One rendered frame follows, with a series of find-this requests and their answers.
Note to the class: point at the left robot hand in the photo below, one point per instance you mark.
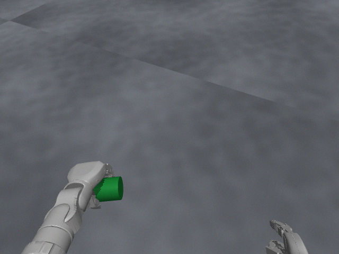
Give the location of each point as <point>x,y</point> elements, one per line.
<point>92,173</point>

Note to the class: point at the left robot arm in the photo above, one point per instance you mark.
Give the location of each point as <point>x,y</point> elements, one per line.
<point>56,233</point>

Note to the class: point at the can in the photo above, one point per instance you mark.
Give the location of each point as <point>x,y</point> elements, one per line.
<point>109,189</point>

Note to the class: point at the right robot hand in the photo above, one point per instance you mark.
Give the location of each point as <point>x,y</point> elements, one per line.
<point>293,244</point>

